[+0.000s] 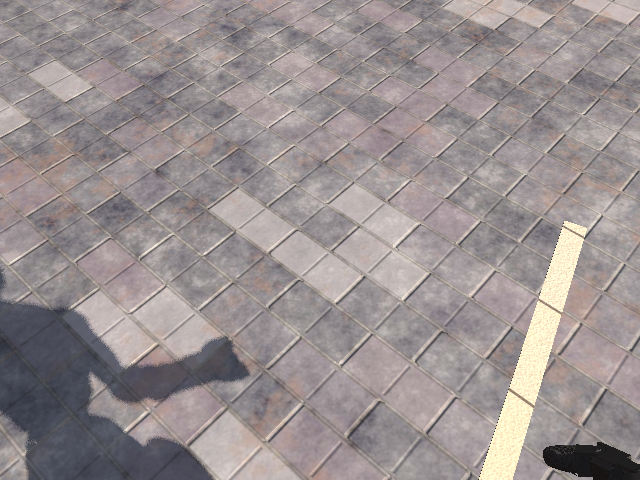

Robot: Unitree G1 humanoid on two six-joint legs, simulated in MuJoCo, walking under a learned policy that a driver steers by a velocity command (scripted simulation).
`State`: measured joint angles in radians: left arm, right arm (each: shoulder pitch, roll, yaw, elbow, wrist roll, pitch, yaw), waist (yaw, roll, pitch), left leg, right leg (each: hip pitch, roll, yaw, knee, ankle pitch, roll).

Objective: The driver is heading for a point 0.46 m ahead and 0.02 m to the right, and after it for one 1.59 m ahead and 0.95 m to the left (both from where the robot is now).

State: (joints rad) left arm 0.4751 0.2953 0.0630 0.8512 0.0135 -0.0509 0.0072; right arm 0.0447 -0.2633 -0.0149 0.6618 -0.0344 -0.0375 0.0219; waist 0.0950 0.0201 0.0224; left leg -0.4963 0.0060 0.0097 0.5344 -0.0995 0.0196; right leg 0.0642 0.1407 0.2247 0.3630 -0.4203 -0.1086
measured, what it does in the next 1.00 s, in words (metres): walks ahead: left foot, then right foot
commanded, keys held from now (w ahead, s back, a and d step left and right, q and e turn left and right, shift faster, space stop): w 0.42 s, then w+q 0.58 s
